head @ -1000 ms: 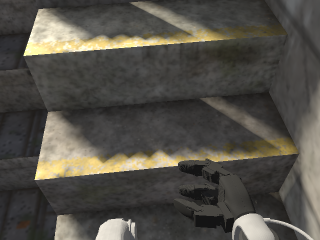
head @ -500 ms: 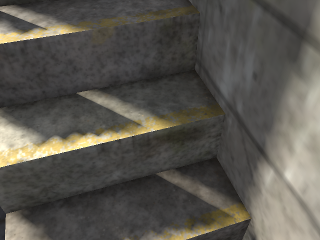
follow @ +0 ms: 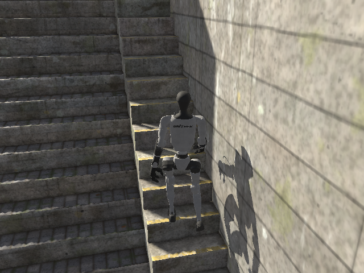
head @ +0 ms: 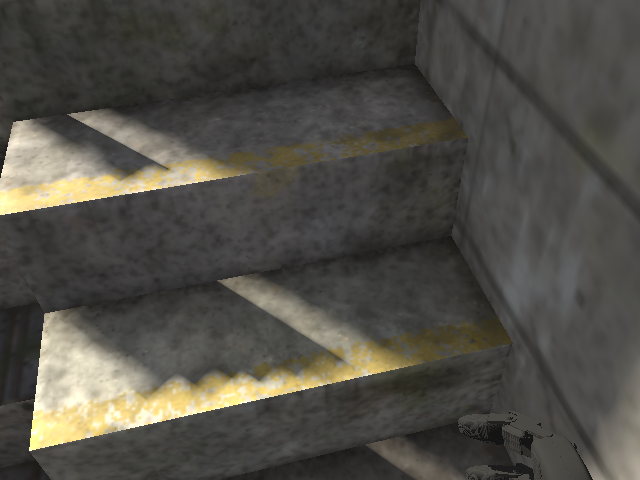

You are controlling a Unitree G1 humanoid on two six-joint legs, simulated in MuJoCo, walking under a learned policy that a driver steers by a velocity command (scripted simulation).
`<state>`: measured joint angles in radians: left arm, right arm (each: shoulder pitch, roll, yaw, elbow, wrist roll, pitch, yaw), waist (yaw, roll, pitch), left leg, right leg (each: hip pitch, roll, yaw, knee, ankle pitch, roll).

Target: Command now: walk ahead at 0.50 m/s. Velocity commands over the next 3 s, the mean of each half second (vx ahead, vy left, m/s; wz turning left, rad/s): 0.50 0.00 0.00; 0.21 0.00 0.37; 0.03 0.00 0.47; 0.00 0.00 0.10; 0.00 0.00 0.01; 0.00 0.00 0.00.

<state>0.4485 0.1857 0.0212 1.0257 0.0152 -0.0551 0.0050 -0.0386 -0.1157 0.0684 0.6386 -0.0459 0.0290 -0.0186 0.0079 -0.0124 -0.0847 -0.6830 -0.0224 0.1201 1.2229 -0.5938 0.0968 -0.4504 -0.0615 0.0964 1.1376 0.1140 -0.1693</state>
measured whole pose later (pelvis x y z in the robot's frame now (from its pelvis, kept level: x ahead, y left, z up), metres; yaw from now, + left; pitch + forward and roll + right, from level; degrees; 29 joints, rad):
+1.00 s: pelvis +0.32 +0.07 +0.30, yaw +10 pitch -3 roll -1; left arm 0.25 0.23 0.03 0.79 0.04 0.05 0.08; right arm 0.24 -0.18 -0.02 0.68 0.02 0.06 -0.06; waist -0.08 0.02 0.01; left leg -0.83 0.09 -0.02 1.62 -0.13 -0.06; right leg -0.09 -0.29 -0.29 0.44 -0.23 0.10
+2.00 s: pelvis +0.29 +0.10 +0.31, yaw +25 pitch +0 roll -2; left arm 0.26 0.16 0.02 0.75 0.02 0.02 0.05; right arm 0.22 -0.17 -0.01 0.69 0.03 -0.02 0.00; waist 0.00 0.03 0.02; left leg -0.31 0.02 -0.11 0.51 -0.19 -0.02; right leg -0.15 0.03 -0.05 0.40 -0.24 -0.01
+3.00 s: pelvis +0.31 +0.14 +0.32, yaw +25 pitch +0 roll -1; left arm 0.27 0.24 0.03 0.90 0.02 0.01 0.02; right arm 0.22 -0.17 0.04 0.69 0.02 -0.05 0.00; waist -0.01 0.01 0.02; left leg -0.22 -0.05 -0.06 0.40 -0.18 0.03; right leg -0.08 -0.05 -0.02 0.32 -0.24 0.05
